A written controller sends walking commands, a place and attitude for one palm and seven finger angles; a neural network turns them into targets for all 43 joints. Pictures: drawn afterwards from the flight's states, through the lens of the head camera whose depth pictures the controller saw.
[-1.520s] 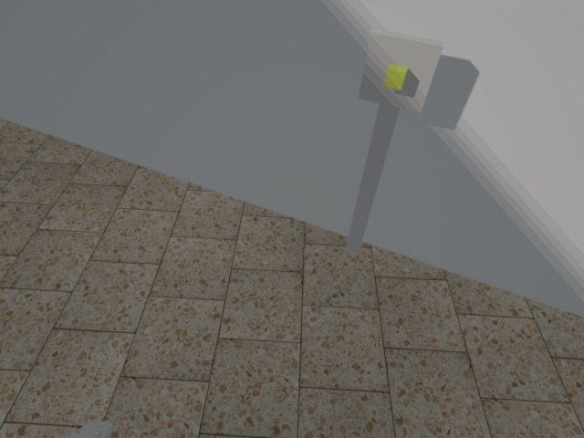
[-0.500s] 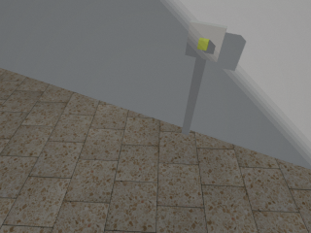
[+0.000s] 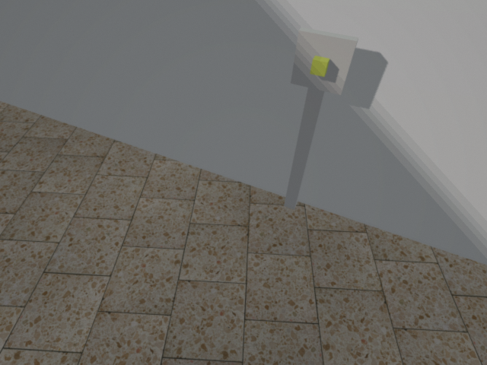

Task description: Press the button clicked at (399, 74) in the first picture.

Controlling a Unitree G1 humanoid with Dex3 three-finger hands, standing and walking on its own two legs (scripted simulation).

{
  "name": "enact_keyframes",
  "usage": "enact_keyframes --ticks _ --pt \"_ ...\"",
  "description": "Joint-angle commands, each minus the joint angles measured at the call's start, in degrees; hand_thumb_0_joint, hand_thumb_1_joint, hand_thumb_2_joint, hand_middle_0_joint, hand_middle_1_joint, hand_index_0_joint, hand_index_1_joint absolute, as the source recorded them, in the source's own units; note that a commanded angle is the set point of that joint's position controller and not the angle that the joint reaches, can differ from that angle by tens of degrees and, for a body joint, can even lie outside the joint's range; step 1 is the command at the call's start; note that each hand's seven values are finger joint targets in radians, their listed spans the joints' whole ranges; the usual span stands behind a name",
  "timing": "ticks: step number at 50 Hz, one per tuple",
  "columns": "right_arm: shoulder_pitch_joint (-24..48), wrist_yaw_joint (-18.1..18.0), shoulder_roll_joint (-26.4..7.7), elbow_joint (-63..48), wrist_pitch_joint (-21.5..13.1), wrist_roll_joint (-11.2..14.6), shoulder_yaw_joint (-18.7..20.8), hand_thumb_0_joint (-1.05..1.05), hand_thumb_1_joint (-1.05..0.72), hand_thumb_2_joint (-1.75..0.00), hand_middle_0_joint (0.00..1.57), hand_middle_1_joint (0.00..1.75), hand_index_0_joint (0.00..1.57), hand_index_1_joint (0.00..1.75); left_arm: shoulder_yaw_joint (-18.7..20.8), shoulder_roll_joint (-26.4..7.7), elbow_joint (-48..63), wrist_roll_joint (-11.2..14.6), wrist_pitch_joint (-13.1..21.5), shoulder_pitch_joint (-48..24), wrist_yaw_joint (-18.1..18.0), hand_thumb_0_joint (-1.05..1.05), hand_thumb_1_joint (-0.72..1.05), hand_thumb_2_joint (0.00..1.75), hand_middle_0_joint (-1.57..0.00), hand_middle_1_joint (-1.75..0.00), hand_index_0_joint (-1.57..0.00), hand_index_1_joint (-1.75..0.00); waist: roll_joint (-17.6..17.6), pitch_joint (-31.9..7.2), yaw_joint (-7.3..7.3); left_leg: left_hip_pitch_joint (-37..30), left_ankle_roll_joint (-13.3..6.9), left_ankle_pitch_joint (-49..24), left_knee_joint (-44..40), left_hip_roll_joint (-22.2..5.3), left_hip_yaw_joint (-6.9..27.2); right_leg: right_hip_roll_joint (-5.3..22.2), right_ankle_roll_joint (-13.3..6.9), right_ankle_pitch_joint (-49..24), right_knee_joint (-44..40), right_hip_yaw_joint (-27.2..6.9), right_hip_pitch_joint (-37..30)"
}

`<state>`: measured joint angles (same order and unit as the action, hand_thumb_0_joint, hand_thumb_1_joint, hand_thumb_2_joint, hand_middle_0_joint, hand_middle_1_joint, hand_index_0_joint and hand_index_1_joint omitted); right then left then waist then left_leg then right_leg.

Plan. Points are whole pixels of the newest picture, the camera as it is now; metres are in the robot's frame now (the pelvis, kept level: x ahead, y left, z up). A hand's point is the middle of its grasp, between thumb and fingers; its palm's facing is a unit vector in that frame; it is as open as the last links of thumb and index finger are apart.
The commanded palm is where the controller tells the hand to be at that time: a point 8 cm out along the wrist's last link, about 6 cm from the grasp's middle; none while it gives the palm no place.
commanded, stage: walk to a spot facing it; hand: left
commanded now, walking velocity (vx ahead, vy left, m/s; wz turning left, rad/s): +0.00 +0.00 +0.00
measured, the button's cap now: (319, 65) +0.98 -0.19 +0.03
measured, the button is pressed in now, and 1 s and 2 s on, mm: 0 0 0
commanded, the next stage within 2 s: turn to face it in 0.38 s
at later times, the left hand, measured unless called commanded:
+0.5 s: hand out of the picture +0.07 +0.15 -0.17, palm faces -0.11 -0.97 -0.22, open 7.4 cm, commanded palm none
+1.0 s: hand (180, 285) +0.32 +0.16 -0.18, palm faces -0.33 -0.93 -0.18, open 7.4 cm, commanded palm none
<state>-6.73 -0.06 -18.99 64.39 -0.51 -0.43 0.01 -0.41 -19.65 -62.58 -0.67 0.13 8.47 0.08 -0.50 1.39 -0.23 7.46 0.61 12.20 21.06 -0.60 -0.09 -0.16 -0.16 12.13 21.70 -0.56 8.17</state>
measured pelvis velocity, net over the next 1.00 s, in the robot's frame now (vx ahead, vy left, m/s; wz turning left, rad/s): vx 0.20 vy -0.01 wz -0.39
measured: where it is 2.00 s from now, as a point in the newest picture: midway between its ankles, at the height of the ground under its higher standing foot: (291, 312)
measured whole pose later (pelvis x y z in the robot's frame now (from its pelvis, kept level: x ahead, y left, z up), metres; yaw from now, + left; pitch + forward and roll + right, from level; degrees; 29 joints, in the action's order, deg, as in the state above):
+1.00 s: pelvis +0.20 -0.01 +0.00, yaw -22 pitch +0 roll -1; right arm -15.7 -1.7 -8.7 57.9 -2.8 -1.5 2.3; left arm 5.0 -13.7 -56.4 -2.1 -1.1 15.6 1.2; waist -2.7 -0.1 -0.1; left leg 14.5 -1.9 13.6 27.5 -3.5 -8.3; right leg 1.8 -0.6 19.0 64.4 1.4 28.2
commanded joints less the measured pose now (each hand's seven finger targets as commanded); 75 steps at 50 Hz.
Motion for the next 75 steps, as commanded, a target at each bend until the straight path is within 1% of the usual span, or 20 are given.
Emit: enact_keyframes --ticks 1,10,13,16,17,18,19,22,25,37,38,40,41,47,54,61,64,65,69,75 --pt "2.6 -0.8 -12.1 -3.9 -1.5 0.0 1.9 0.00 -0.90 -0.90 0.20 0.30 0.20 0.30 2.2 -11.6 3.7 0.1 1.5 -2.5 -0.7 0.00 0.90 0.90 -0.20 -0.30 -0.20 -0.30 0.7 -2.7 0.09 -0.6 -2.1 -9.0 -3.4 -6.4 5.2 7.1 -1.7 -9.6 -3.4 -6.1 -0.3" --pt "-5.4 -1.0 -8.6 -6.6 -0.2 -0.7 3.1 0.00 -0.90 -0.90 0.20 0.30 0.20 0.30 2.9 -3.7 7.5 -0.7 -1.2 4.4 0.9 0.00 0.90 0.90 -0.20 -0.30 -0.20 -0.30 5.9 4.3 0.48 1.1 -5.0 18.8 -4.7 -12.3 7.7 -0.5 -1.7 12.6 8.8 -5.4 14.7" --pt "-7.7 -1.2 -8.8 -7.6 -1.2 -0.6 4.2 0.00 -0.90 -0.90 0.20 0.30 0.20 0.30 3.4 -1.0 10.3 -0.6 -0.6 3.1 1.6 0.00 0.90 0.90 -0.20 -0.30 -0.20 -0.30 10.8 4.2 1.40 -3.1 -10.2 5.2 -5.3 -19.8 9.7 0.1 -0.3 15.9 21.7 1.3 20.3" --pt "-5.6 -1.4 -6.9 -8.4 -1.3 -0.9 4.2 0.00 -0.90 -0.90 0.20 0.30 0.20 0.30 4.2 1.2 8.8 -0.7 0.2 10.6 2.1 0.00 0.90 0.90 -0.20 -0.30 -0.20 -0.30 7.1 1.4 -2.70 3.7 -6.4 -4.5 8.3 -16.1 -0.8 0.3 -1.1 9.1 11.5 4.2 5.7" --pt "-4.8 -1.1 -4.8 -9.4 -1.3 -0.5 3.8 0.00 -0.90 -0.90 0.20 0.30 0.20 0.30 4.9 -1.4 6.6 -1.0 1.0 17.6 1.7 0.00 0.90 0.90 -0.20 -0.30 -0.20 -0.30 -2.3 -1.1 -5.48 12.2 -2.6 -1.6 24.1 -10.5 -7.2 3.5 -3.1 3.3 2.1 -2.7 -5.8" --pt "-2.5 -0.5 0.2 -13.0 -1.7 0.0 2.7 0.00 -0.90 -0.90 0.20 0.30 0.20 0.30 6.6 -8.8 5.2 -1.1 1.9 24.3 0.5 0.00 0.90 0.90 -0.20 -0.30 -0.20 -0.30 -21.8 -2.0 -7.26 32.3 1.5 21.5 42.6 -1.5 -11.0 20.8 -10.5 -6.0 -6.9 -32.0 -15.7" --pt "2.5 -0.9 -2.5 -14.7 -2.3 -0.3 3.0 0.00 -0.90 -0.90 0.20 0.30 0.20 0.30 6.3 -7.9 4.7 0.1 2.2 27.1 -0.6 0.00 0.90 0.90 -0.20 -0.30 -0.20 -0.30 -14.4 -0.3 -8.75 35.2 0.9 21.8 46.4 -3.0 -1.9 21.8 -14.1 -17.6 -6.5 -35.5 -13.6" --pt "2.6 -0.6 0.6 -13.8 -2.1 -0.7 3.2 0.00 -0.90 -0.90 0.20 0.30 0.20 0.30 4.9 -2.1 6.6 -0.5 2.2 19.9 -1.0 0.00 0.90 0.90 -0.20 -0.30 -0.20 -0.30 -2.3 3.5 -3.84 34.4 1.9 11.9 47.1 -6.5 -0.3 17.1 -14.7 -18.2 -4.7 -24.4 -6.7" --pt "-2.5 -0.2 2.8 -11.8 -0.7 -0.6 3.5 0.00 -0.90 -0.90 0.20 0.30 0.20 0.30 4.6 -0.5 7.5 -0.6 2.7 16.8 -1.2 0.00 0.90 0.90 -0.20 -0.30 -0.20 -0.30 -4.0 1.3 -0.37 29.2 3.0 5.6 43.3 -5.6 -1.6 12.9 -11.7 -21.4 -5.4 -15.1 -1.7" --pt "-4.8 -1.0 4.5 -12.0 -1.5 0.0 3.1 0.00 -0.90 -0.90 0.20 0.30 0.20 0.30 5.3 0.5 6.8 -0.8 1.4 14.9 -1.9 0.00 0.90 0.90 -0.20 -0.30 -0.20 -0.30 -7.9 -0.7 1.37 9.0 0.7 -0.7 13.0 -0.8 -4.7 7.7 -7.3 -29.8 4.5 -11.4 0.1" --pt "-11.1 -1.4 2.8 -9.8 -2.2 -0.3 3.5 0.00 -0.90 -0.90 0.20 0.30 0.20 0.30 5.2 1.3 7.0 -0.5 1.5 14.6 -1.7 0.00 0.90 0.90 -0.20 -0.30 -0.20 -0.30 -5.1 -3.2 3.71 -0.5 -0.1 -4.2 6.6 -1.6 -3.4 5.4 -6.2 -23.4 11.4 -10.4 3.6" --pt "-20.5 -1.6 -7.3 -8.2 -2.4 -1.4 5.2 0.00 -0.90 -0.90 0.20 0.30 0.20 0.30 4.9 5.9 8.4 0.0 1.3 19.2 -0.6 0.00 0.90 0.90 -0.20 -0.30 -0.20 -0.30 21.3 -9.2 4.07 -14.0 -10.1 -3.3 -4.2 -27.2 27.5 -5.2 -1.3 24.5 41.3 0.9 23.0" --pt "-18.5 -2.1 -5.9 -8.7 -2.1 -1.1 5.0 0.00 -0.90 -0.90 0.20 0.30 0.20 0.30 4.9 3.9 9.1 -0.8 1.0 15.5 -0.5 0.00 0.90 0.90 -0.20 -0.30 -0.20 -0.30 12.2 -5.5 4.80 -7.2 -12.4 8.6 -8.6 -28.8 31.8 -2.4 -1.4 23.1 49.0 -3.1 26.0" --pt "-9.9 -1.8 2.4 -9.4 -3.6 -1.1 3.2 0.00 -0.90 -0.90 0.20 0.30 0.20 0.30 5.0 6.3 7.5 -1.4 -0.6 12.9 1.7 0.00 0.90 0.90 -0.20 -0.30 -0.20 -0.30 8.5 2.1 -1.07 10.5 -8.4 9.5 -11.1 -16.9 6.5 3.9 -0.2 5.4 45.0 -0.4 22.1" --pt "-17.8 -1.2 1.0 -5.7 -3.2 -1.5 4.2 0.00 -0.90 -0.90 0.20 0.30 0.20 0.30 3.9 7.1 9.7 -1.3 -0.3 1.5 2.0 0.00 0.90 0.90 -0.20 -0.30 -0.20 -0.30 7.4 3.4 3.15 3.8 -8.8 4.1 -11.8 -17.4 3.0 5.4 1.1 3.6 23.2 3.9 20.6" --pt "-19.0 -1.0 0.8 -3.1 -2.2 -1.5 4.3 0.00 -0.90 -0.90 0.20 0.30 0.20 0.30 4.2 5.8 6.1 -1.0 1.5 5.2 1.5 0.00 0.90 0.90 -0.20 -0.30 -0.20 -0.30 5.7 -0.7 0.22 4.9 -4.9 0.2 1.0 -14.1 -1.4 1.6 -0.2 0.3 2.9 8.8 0.6" --pt "-12.7 -0.3 5.2 -7.3 -2.5 -0.5 2.8 0.00 -0.90 -0.90 0.20 0.30 0.20 0.30 6.5 -5.8 0.5 -0.4 2.7 22.5 -0.3 0.00 0.90 0.90 -0.20 -0.30 -0.20 -0.30 -13.5 -5.5 -6.82 32.6 -0.4 23.6 37.1 -3.5 -8.3 25.8 -11.7 0.5 -7.3 -22.3 -21.1" --pt "-9.9 -0.2 4.8 -7.1 -2.2 -0.6 3.3 0.00 -0.90 -0.90 0.20 0.30 0.20 0.30 6.4 -4.5 0.2 -0.5 2.8 20.6 -0.7 0.00 0.90 0.90 -0.20 -0.30 -0.20 -0.30 -12.7 -3.1 -6.90 33.9 -1.1 21.1 42.9 -6.0 -3.5 24.9 -12.4 3.5 -8.5 -20.1 -15.4" --pt "-12.7 0.3 8.1 -5.4 -1.2 -1.3 4.0 0.00 -0.90 -0.90 0.20 0.30 0.20 0.30 4.6 4.7 2.3 -1.2 3.3 10.7 -1.4 0.00 0.90 0.90 -0.20 -0.30 -0.20 -0.30 -5.0 3.3 0.35 27.7 0.3 10.4 39.0 -8.4 -4.0 17.9 -8.8 -3.4 -9.1 -3.3 -1.1" --pt "-11.9 1.3 9.1 -6.6 -1.5 -0.9 3.5 0.00 -0.90 -0.90 0.20 0.30 0.20 0.30 4.1 2.5 1.7 -1.1 3.5 10.1 -1.2 0.00 0.90 0.90 -0.20 -0.30 -0.20 -0.30 -8.4 4.1 2.04 15.0 -0.3 3.5 19.8 -5.2 -7.9 14.5 -7.1 -5.9 -6.4 1.9 4.8"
